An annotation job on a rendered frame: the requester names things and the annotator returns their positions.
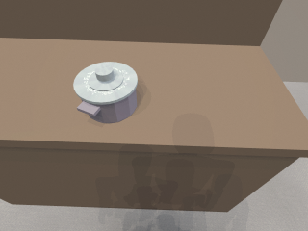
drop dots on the knob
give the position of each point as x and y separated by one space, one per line
104 73

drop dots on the lid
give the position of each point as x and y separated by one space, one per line
93 91

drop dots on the table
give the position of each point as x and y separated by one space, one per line
214 121

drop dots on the pot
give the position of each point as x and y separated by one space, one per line
110 113

